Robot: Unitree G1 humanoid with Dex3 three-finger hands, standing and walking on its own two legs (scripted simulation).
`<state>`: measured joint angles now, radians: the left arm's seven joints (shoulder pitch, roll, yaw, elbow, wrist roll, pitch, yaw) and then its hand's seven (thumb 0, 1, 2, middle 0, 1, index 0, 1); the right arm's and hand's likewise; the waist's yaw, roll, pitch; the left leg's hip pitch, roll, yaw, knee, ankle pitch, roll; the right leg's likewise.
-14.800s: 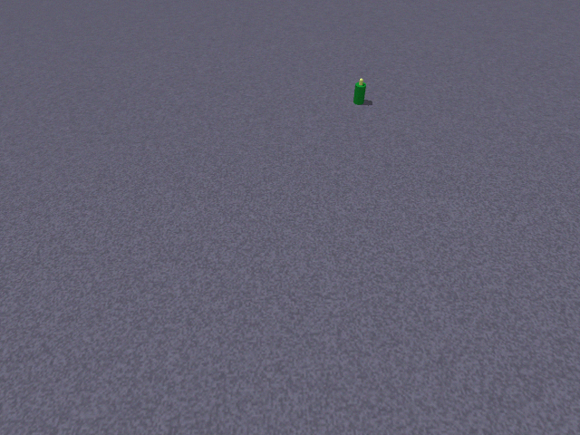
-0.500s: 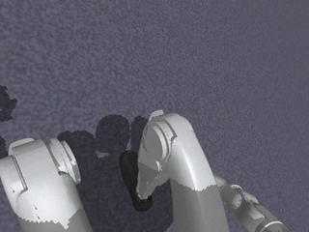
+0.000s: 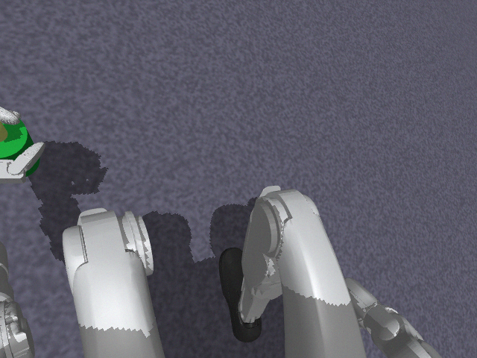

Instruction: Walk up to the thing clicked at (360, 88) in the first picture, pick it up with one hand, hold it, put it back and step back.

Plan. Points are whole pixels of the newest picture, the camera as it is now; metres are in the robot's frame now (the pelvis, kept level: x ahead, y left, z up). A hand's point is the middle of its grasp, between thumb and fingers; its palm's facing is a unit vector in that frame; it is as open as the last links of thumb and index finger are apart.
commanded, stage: settle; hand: left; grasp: from the side
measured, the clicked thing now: (4, 144) +0.43 +0.31 -0.14
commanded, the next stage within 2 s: lift in 1.34 s
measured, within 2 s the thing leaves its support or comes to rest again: neither
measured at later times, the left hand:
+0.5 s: hand out of the picture +0.42 +0.30 -0.02, palm faces +0.28 -0.96 -0.06, open 7.3 cm
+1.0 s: hand out of the picture +0.42 +0.29 +0.02, palm faces +0.29 -0.96 -0.05, open 7.3 cm
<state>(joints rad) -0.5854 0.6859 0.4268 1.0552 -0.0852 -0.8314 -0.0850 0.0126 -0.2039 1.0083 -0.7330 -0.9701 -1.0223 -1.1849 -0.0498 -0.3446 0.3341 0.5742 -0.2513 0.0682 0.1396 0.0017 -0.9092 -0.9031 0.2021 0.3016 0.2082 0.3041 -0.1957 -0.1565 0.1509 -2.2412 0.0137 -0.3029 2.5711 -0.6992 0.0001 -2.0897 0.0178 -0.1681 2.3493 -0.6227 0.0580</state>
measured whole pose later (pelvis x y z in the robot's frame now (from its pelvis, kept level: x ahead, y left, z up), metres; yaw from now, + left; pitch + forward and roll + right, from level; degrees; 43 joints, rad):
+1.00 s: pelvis +0.02 -0.02 +0.05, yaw +8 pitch +31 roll -6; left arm -0.61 0.43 0.45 0.88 -0.11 -0.56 -0.23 0.01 -0.21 1.01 -0.76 -0.94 -1.04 -1.16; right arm 0.09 -0.30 0.05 0.66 -0.08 0.03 0.06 0.01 -0.91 -0.90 0.20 0.30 0.21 0.30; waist -0.12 -0.01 -0.09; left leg -2.18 0.02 -0.13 2.32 -0.70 -0.03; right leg -2.13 -0.03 -0.04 2.25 -0.67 0.03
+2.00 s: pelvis +0.02 -0.02 +0.13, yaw +10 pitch +33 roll -4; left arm -0.47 0.35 0.37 0.63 -0.16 -0.42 -0.21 0.01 -0.22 1.02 -0.76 -0.93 -1.05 -1.16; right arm 0.13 -0.27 0.01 0.63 -0.01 0.00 0.01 0.01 -0.93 -0.90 0.20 0.30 0.21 0.30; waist -0.08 0.02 -0.17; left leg -1.97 0.03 -0.09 2.07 -0.68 -0.02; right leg -1.93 -0.05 -0.03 2.02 -0.67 0.03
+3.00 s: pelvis +0.07 +0.00 +0.37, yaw +12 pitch +15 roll -2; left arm -0.12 0.23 0.16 0.35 -0.17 -0.29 -0.05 0.01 -0.22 1.01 -0.76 -0.93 -1.05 -1.16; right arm 0.23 -0.21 0.02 0.63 0.02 -0.06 -0.04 0.01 -0.91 -0.90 0.20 0.30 0.21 0.30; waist -0.03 0.02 -0.10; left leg -0.94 0.05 -0.03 1.19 -0.52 -0.01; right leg -0.91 -0.04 -0.04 1.14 -0.49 0.03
